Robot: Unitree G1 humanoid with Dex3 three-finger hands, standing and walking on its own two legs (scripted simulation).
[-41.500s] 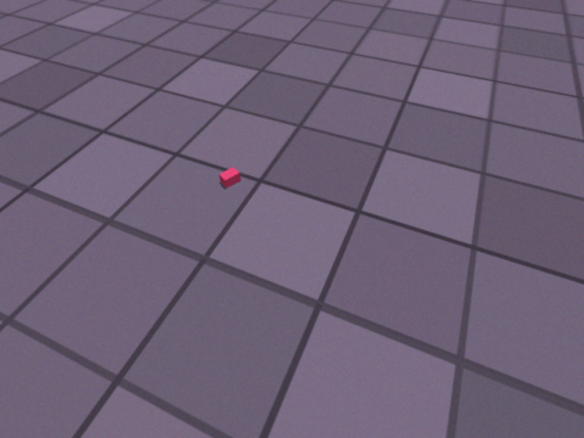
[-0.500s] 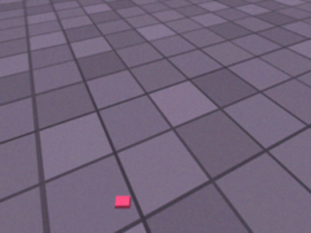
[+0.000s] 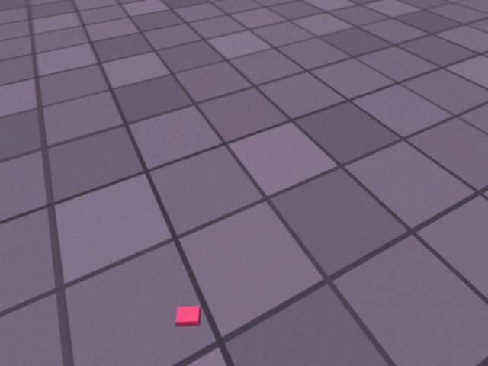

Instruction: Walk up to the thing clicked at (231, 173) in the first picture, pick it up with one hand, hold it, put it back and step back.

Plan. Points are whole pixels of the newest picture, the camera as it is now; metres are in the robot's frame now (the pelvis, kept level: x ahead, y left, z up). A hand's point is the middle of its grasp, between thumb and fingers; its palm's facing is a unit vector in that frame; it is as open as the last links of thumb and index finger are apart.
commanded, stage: stand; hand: left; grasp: from above
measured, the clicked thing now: (188, 316) +0.43 +0.25 -0.75
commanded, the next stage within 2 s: step back in 1.10 s
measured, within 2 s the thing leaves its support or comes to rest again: neither
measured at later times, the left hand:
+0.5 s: hand out of the picture +0.06 +0.23 -0.16, palm faces +0.02 -0.95 -0.31, open 7.4 cm
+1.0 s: hand out of the picture +0.09 +0.25 -0.16, palm faces +0.00 -0.94 -0.34, open 7.4 cm
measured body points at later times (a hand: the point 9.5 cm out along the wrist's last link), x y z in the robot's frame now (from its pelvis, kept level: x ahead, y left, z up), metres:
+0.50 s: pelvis +0.01 +0.00 +0.00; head +0.01 -0.01 +0.45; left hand +0.06 +0.28 -0.14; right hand +0.07 -0.28 -0.15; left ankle +0.02 +0.13 -0.75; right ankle +0.00 -0.13 -0.75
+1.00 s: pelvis +0.02 +0.00 +0.00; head +0.02 +0.00 +0.45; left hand +0.09 +0.30 -0.13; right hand +0.09 -0.30 -0.14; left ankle +0.02 +0.13 -0.75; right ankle +0.00 -0.13 -0.75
